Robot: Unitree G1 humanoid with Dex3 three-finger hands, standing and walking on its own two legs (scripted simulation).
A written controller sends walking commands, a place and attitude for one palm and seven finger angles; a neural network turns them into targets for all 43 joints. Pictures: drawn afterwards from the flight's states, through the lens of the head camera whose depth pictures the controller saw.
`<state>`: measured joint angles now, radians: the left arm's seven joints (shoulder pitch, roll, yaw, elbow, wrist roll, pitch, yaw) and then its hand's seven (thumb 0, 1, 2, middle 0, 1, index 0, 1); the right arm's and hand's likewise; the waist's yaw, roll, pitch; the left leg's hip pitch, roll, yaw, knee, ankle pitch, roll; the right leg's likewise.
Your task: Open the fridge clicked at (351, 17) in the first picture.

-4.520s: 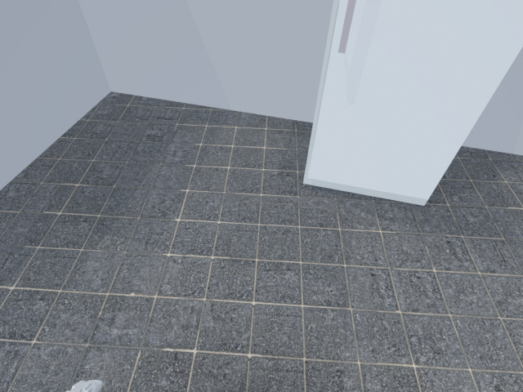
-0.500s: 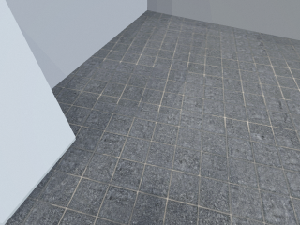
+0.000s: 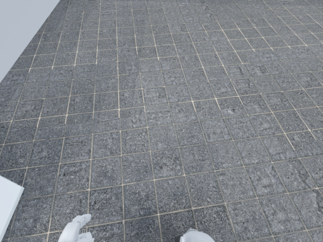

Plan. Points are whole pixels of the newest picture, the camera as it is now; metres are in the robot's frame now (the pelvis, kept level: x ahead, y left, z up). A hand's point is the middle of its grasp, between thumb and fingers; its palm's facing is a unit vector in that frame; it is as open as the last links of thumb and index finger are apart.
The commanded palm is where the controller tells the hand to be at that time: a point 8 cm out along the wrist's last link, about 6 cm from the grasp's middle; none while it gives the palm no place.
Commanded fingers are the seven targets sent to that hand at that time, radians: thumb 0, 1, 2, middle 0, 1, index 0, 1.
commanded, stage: turn to face it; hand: left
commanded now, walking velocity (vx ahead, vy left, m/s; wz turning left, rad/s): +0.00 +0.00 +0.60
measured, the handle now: out of the picture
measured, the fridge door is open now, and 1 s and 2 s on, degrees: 0 0 0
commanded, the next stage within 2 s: none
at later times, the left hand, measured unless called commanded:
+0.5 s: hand out of the picture +0.07 +0.25 -0.17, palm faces +0.28 -0.94 -0.21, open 7.4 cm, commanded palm none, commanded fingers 0.00 0.90 0.90 -0.20 -0.30 -0.20 -0.30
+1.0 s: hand out of the picture +0.03 +0.19 -0.12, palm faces +0.53 -0.80 -0.29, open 7.4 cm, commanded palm none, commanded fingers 0.00 0.90 0.90 -0.20 -0.30 -0.20 -0.30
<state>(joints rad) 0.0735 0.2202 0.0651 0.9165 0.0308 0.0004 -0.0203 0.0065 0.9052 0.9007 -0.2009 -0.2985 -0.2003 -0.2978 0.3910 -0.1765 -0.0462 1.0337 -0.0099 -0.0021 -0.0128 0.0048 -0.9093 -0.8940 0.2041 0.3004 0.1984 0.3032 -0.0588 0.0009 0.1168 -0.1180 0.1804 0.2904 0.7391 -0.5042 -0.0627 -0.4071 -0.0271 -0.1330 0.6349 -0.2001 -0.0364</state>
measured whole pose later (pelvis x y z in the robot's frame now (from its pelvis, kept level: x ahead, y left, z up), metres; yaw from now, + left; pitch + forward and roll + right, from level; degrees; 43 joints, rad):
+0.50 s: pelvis +0.04 +0.03 +0.01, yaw +14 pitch +0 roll -2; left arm 0.18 0.23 0.08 0.96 0.02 0.06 0.03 0.01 0.90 0.90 -0.20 -0.30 -0.20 -0.30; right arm 0.21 -0.19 -0.05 0.93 -0.03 0.01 0.00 0.00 -0.92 -0.89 0.20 0.30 0.20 0.30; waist -0.02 -0.04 0.07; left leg -0.37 0.04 0.13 0.67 -0.31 0.06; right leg -0.46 -0.09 -0.10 1.11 -0.49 0.07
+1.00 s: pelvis +0.05 -0.04 +0.02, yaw +33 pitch +0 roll +0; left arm 0.20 0.18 0.04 0.87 0.02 0.02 0.03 0.00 0.90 0.90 -0.21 -0.30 -0.21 -0.30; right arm 0.20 -0.27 -0.10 0.92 -0.03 0.08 0.02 0.01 -0.91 -0.89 0.20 0.30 0.20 0.30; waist -0.03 0.06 0.03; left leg -0.52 -0.05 -0.06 0.97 -0.40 -0.03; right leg -0.24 -0.05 -0.08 0.56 -0.31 0.00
